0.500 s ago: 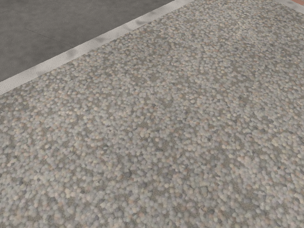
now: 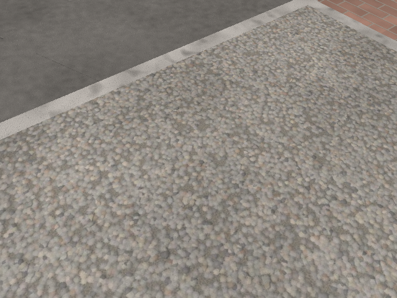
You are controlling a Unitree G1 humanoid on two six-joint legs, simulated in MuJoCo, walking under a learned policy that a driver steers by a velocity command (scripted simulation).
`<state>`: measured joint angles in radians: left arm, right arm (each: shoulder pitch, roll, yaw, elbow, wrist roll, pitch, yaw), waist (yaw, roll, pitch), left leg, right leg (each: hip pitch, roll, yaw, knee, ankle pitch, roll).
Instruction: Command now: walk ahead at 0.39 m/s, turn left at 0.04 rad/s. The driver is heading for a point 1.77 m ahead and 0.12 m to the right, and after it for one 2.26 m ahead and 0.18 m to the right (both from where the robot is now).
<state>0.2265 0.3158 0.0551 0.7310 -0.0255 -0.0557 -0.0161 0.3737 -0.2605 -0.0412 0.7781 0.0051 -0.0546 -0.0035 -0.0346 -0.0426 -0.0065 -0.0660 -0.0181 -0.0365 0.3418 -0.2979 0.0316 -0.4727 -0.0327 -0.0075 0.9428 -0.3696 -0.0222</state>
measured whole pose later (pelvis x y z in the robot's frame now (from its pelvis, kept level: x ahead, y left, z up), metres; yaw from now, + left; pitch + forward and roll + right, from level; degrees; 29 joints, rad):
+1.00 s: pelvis +0.53 -0.01 +0.00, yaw -1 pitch +1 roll +1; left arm 0.24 0.32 0.04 0.78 -0.02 -0.06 -0.01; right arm 0.27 -0.27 -0.04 0.79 0.00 -0.09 0.03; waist -0.02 -0.05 0.04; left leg -0.22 -0.05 0.05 0.36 -0.15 0.07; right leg -0.54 -0.09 0.04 1.09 -0.29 -0.01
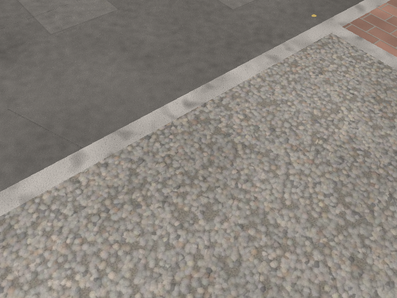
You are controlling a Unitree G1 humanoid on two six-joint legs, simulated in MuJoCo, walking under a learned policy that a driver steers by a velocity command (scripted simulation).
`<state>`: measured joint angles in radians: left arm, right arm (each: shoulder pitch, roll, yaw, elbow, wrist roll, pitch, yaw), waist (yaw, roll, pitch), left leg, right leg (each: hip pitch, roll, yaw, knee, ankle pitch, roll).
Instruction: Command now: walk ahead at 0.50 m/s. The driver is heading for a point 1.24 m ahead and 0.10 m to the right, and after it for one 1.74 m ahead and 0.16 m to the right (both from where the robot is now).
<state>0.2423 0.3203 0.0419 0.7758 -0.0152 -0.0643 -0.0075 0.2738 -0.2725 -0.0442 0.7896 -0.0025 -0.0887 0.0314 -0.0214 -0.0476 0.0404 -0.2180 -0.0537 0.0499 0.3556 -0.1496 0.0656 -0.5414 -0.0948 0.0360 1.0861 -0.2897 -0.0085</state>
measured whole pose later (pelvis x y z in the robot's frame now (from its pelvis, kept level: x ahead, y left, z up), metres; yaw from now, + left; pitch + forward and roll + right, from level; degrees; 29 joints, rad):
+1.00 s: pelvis +0.57 -0.01 -0.01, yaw +0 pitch +1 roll +0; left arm 0.31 0.30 0.04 0.88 -0.02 -0.08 0.00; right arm 0.17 -0.27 -0.05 0.81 0.00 -0.09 0.03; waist 0.01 -0.03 0.04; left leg -0.33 -0.03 0.05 0.46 -0.15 0.06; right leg -0.37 -0.04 0.03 1.12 -0.39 -0.04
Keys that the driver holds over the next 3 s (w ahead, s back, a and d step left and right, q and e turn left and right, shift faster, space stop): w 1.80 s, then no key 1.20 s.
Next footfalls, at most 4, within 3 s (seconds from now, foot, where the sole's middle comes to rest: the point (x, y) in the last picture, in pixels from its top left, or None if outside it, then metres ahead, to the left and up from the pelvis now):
0.32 right None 0.36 -0.15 -0.78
0.86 left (174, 245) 0.66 0.08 -0.78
1.40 right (235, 177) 0.96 -0.17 -0.78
1.92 left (179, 123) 1.26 0.07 -0.78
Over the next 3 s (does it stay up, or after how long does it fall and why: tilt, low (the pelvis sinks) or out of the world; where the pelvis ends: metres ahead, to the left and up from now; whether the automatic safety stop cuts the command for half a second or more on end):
stays up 1.22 -0.05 0.00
